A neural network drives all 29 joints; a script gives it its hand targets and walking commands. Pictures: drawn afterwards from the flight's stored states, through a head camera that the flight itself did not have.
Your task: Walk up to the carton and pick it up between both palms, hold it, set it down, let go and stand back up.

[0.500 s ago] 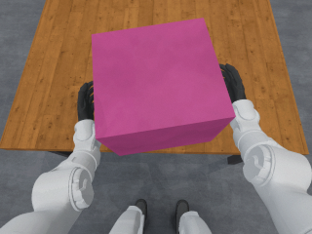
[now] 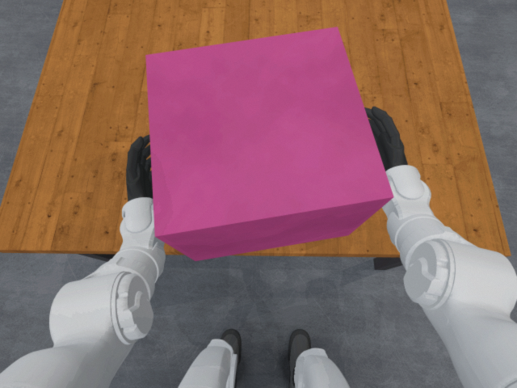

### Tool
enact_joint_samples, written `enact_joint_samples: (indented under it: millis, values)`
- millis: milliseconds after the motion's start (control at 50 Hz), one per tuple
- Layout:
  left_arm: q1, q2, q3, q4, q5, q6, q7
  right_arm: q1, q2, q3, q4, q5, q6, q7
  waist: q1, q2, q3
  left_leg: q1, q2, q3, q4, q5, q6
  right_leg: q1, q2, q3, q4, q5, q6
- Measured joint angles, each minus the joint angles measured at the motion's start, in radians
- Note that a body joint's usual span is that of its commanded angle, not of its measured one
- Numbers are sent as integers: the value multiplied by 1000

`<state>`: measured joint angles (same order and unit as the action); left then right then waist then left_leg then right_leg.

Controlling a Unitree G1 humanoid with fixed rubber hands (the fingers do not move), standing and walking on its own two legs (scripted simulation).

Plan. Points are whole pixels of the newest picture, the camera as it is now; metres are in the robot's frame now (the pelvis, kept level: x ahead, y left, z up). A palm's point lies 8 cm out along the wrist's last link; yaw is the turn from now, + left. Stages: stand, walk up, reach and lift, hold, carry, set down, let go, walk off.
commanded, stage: set down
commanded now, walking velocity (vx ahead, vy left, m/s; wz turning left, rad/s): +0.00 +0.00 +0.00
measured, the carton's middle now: (259, 156) +0.47 +0.05 -0.07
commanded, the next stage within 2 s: none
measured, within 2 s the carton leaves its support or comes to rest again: neither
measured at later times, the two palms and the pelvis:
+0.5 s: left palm (148, 185) +0.40 +0.24 -0.07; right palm (380, 156) +0.49 -0.16 -0.06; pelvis -0.02 +0.01 -0.04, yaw -1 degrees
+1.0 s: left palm (129, 162) +0.41 +0.25 -0.01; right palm (446, 127) +0.50 -0.23 +0.01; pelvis -0.02 -0.01 -0.05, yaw +0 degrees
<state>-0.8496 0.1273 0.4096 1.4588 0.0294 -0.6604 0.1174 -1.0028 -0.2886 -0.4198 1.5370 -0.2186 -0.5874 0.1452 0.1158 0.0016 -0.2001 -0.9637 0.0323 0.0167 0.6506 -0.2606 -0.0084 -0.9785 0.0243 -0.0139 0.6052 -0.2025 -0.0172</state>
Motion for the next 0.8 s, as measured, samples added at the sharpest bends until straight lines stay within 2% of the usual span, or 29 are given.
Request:
enact_joint_samples:
  millis: [160,300,360,460,600,720,800]
  values:
    - [-36,12,-109,49,-94,-8,5,-50,-37,154,89,104,-19,-16,19,3,-43,-94,4,4,44,-13,-2,-91,3,4,33,-5,5]
    - [-75,8,-265,57,-245,23,2,-85,-67,412,124,318,-12,-25,50,2,-79,-213,6,9,142,-25,-16,-200,2,8,112,-28,10]
    - [-83,11,-310,39,-281,46,-3,-93,-81,477,107,372,-3,-18,63,9,-88,-248,8,10,185,-43,-17,-237,3,8,155,-43,13]
    - [-108,14,-354,0,-312,95,-4,-115,-109,522,76,430,24,-5,76,15,-86,-285,11,6,241,-80,-1,-280,5,3,220,-65,14]
    - [-122,16,-383,-68,-320,167,5,-144,-161,555,78,512,75,20,87,9,-70,-303,17,-6,280,-83,-6,-291,10,-9,251,-66,9]
    - [-130,41,-447,-99,-368,229,16,-145,-210,611,33,603,135,36,77,0,-84,-308,16,-12,322,-100,-6,-300,9,-15,303,-88,2]
    - [-153,61,-475,-94,-393,273,17,-158,-242,661,53,671,186,49,74,-10,-77,-283,17,-14,342,-114,-12,-280,9,-16,332,-108,-3]
